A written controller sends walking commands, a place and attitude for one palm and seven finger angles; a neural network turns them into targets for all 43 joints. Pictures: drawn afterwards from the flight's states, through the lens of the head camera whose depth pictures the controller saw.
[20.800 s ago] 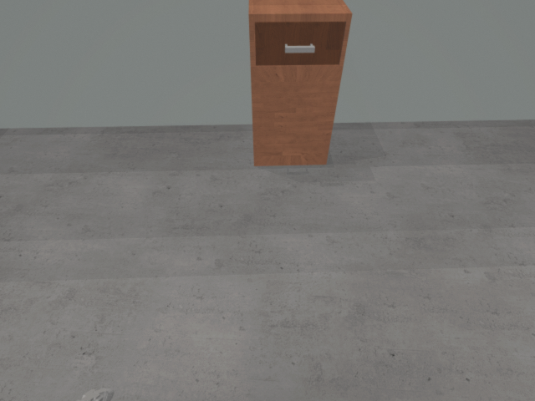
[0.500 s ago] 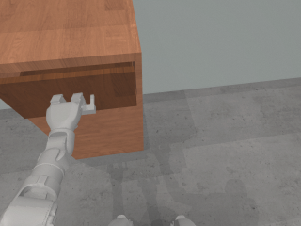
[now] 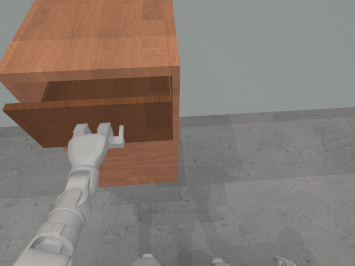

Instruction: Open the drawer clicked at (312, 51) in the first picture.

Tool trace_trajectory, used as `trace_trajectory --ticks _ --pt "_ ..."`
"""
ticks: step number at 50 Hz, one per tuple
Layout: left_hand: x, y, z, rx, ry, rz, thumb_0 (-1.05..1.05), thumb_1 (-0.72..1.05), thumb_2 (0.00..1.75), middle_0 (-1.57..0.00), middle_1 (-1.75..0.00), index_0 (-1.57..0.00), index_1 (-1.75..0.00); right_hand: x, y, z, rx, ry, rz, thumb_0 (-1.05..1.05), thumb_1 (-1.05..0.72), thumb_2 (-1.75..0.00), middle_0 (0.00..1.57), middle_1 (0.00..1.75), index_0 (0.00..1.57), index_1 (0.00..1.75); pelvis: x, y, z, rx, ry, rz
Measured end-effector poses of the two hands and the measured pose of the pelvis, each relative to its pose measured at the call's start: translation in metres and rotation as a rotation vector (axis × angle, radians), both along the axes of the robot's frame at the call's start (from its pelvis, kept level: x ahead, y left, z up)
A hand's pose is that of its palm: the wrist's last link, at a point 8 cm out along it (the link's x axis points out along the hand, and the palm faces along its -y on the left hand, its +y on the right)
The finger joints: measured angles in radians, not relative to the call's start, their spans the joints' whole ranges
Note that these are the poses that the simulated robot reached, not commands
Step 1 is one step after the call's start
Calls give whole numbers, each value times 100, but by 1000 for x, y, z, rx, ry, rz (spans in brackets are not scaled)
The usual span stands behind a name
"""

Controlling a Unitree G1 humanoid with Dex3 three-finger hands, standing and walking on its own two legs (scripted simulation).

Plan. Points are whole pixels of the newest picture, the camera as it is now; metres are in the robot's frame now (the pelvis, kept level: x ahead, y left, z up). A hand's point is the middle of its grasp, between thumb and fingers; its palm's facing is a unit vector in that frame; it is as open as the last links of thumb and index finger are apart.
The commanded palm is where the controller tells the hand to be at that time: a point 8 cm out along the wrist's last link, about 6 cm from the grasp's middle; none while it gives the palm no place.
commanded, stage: pull the drawer open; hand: left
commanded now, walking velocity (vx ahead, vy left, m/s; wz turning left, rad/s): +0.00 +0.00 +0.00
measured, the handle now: (99, 136) +0.42 +0.22 -0.02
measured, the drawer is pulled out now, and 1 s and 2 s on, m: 0.08 0.13 0.17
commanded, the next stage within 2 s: none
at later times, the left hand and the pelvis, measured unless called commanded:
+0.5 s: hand (96, 157) +0.38 +0.22 -0.04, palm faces -0.04 +0.00 -1.00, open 5.6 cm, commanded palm +0.36 +0.21 +0.01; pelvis -0.04 -0.01 -0.02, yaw +0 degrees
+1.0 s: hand (95, 178) +0.32 +0.21 -0.04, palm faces -0.01 -0.08 -1.00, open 5.6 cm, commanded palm +0.27 +0.21 +0.01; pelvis +0.00 +0.00 +0.01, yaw -2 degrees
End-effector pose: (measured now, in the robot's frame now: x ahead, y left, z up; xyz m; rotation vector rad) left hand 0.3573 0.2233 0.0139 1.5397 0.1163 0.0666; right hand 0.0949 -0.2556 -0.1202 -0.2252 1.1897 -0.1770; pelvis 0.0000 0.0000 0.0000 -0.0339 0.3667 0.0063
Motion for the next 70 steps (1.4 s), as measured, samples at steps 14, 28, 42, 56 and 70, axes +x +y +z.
trace_trajectory --ticks 14,28,42,56,70 --pt "2 -1 2 12 43 11 0 73 82 -36 -135 -40 -135 -72 -15 -13 -9 70 -75 1 -91 -90 20 30 20 30 -30 -11 -8 13 -4 -9" --pt "0 -2 0 28 12 12 0 73 85 -36 -135 -38 -135 -117 -26 -20 -27 136 -104 1 -91 -90 20 30 20 30 -46 -13 -15 12 16 -7" --pt "-24 -4 3 -38 16 1 3 73 77 -29 -135 -40 -135 -68 -10 -2 16 20 -109 1 -91 -90 20 30 20 30 -23 -5 1 14 -14 -41" --pt "-81 -11 3 -68 -7 33 4 73 78 -26 -135 -40 -134 48 10 27 50 -197 27 1 -91 -90 20 30 20 30 6 3 9 4 -55 -32" --pt "-93 -13 2 -9 -12 38 1 70 83 -32 -135 -41 -135 76 22 19 54 -243 116 1 -91 -90 20 30 20 30 -3 -6 3 11 -78 1"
